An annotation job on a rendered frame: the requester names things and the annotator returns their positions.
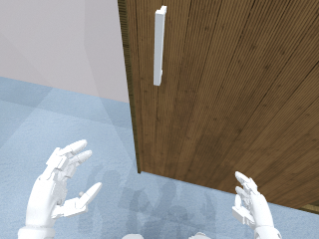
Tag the robot left forearm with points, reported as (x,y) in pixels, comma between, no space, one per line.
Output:
(33,232)

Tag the left robot hand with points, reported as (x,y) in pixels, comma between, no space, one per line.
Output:
(50,187)

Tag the handle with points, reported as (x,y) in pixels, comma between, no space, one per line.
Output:
(159,33)

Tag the robot right forearm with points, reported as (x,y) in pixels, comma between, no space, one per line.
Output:
(266,232)

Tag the right robot hand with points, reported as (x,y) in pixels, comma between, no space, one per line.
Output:
(256,212)

